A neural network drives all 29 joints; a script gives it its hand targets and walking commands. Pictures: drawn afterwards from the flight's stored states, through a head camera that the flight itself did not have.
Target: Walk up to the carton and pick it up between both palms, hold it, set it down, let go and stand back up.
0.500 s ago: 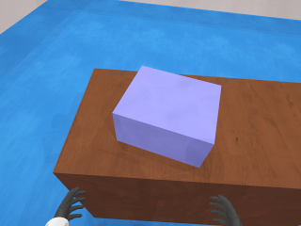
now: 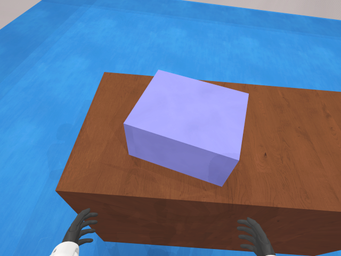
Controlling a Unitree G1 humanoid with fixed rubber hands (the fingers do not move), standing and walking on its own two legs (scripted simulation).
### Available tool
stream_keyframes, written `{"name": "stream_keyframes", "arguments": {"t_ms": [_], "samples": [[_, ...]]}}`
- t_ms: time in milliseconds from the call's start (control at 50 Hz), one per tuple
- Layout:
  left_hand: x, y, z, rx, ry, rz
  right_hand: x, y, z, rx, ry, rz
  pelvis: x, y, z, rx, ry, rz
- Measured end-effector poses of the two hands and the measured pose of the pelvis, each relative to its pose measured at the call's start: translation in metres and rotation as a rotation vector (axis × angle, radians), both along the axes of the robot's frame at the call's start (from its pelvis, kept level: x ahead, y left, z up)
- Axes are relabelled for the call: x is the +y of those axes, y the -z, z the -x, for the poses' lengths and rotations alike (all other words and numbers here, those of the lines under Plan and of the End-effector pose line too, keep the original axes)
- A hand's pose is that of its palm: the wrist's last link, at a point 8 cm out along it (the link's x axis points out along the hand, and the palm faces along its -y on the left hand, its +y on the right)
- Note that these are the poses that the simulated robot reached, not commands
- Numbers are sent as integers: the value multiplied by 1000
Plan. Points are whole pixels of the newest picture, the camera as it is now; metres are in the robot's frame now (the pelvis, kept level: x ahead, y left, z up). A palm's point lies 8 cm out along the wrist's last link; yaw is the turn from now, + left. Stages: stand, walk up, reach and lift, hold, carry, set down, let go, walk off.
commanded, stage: set down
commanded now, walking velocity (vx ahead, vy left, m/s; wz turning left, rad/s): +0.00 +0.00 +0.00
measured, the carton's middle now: (188, 124) +0.46 -0.05 +0.00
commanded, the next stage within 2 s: let go in 0.06 s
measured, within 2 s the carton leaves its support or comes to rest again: neither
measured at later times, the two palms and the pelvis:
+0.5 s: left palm (70, 246) +0.14 +0.23 -0.09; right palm (262, 251) +0.15 -0.23 -0.09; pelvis +0.00 +0.01 +0.00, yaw +0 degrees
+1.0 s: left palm out of the picture +0.05 +0.31 -0.11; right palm out of the picture +0.06 -0.29 -0.11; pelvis -0.01 +0.01 +0.00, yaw +1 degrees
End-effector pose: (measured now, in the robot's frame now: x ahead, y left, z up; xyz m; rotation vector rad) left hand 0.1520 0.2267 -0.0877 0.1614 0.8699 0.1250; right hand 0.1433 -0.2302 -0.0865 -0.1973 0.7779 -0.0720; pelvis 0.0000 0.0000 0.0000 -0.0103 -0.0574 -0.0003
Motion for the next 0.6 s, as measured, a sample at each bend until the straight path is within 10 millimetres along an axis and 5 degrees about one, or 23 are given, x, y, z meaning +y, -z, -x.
{"name": "stream_keyframes", "arguments": {"t_ms": [600], "samples": [[11, 10, 13, 22, 32, -29, -8, 9, 4, 104, -6, 46, 5, 1, -3, 14, -5, -2]]}}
